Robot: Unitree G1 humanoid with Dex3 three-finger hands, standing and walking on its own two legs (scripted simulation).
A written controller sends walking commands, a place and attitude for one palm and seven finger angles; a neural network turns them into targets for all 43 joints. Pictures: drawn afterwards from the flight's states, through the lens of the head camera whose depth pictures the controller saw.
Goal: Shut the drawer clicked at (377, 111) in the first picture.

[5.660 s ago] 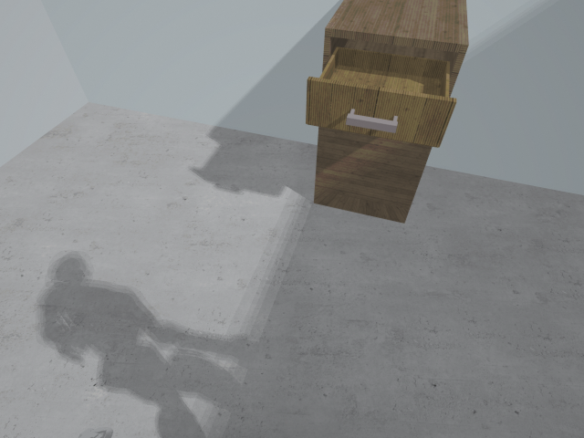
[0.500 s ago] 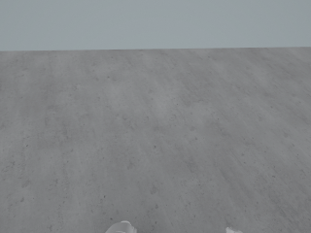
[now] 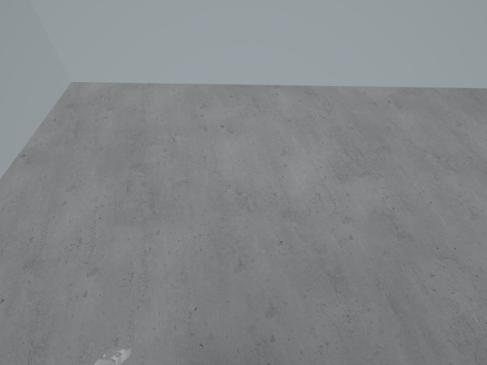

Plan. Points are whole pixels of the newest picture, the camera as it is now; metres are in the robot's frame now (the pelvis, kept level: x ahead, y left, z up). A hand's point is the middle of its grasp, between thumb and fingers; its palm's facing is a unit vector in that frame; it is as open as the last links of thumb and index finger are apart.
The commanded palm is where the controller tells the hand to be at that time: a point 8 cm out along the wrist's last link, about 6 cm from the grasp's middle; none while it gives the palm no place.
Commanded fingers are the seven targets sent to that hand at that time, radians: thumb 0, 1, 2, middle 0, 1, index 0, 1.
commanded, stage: turn to face it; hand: left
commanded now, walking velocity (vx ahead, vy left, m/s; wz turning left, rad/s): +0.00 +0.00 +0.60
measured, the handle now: out of the picture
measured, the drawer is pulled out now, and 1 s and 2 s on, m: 0.30 0.30 0.30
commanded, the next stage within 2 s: none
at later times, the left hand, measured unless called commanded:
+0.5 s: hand out of the picture -0.08 +0.16 -0.16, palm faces +0.38 -0.88 -0.27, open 7.4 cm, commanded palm none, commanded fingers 0.00 0.90 0.90 -0.20 -0.30 -0.20 -0.30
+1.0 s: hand out of the picture -0.03 +0.21 -0.14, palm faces +0.58 -0.75 -0.30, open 7.4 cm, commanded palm none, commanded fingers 0.00 0.90 0.90 -0.20 -0.30 -0.20 -0.30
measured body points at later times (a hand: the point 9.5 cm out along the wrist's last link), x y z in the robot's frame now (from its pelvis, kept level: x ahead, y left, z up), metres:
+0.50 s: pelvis -0.01 -0.03 +0.00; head +0.03 -0.03 +0.45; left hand -0.10 +0.21 -0.14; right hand +0.20 -0.23 -0.14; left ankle -0.06 +0.11 -0.70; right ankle -0.02 -0.13 -0.74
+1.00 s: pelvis -0.01 -0.04 -0.01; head +0.02 -0.04 +0.44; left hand -0.07 +0.25 -0.12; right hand +0.18 -0.21 -0.16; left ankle -0.06 +0.09 -0.74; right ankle +0.06 -0.13 -0.73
